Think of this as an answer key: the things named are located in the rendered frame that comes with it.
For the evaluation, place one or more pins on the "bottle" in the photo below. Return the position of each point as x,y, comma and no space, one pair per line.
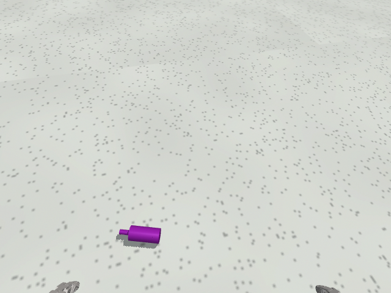
142,234

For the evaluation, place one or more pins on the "left robot hand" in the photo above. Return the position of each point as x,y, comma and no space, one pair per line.
69,287

